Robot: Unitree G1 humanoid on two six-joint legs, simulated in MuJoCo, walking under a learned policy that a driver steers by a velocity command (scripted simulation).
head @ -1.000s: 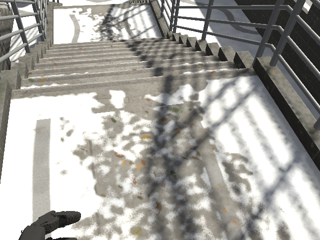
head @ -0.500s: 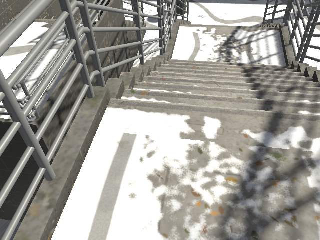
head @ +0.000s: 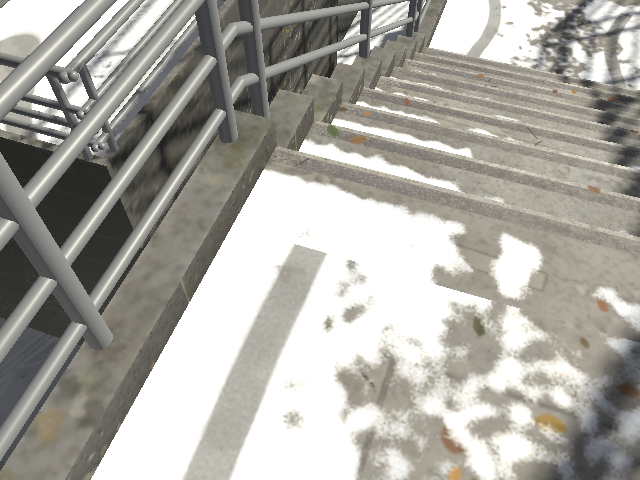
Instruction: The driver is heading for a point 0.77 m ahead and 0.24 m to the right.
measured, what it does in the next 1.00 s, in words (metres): walks ahead, turning right: right foot, then left foot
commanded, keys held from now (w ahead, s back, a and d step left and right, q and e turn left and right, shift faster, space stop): w+e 0.92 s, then w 0.08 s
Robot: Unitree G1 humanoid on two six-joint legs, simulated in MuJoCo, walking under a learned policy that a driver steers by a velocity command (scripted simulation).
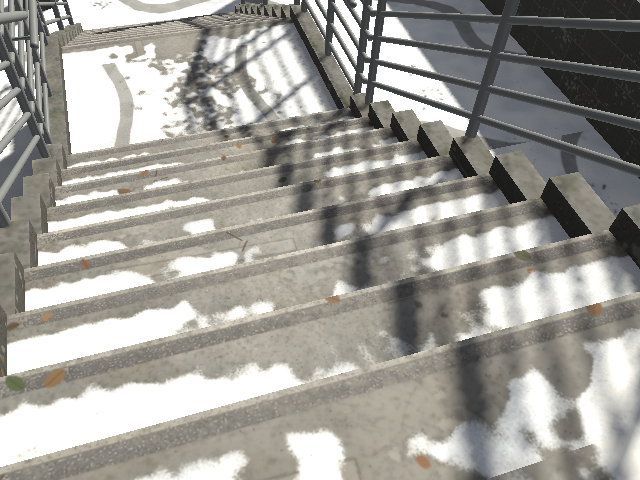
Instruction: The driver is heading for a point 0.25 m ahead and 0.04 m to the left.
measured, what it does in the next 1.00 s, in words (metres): walks ahead: right foot, then left foot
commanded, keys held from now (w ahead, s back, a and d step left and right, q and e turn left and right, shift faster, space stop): w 0.02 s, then no key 0.98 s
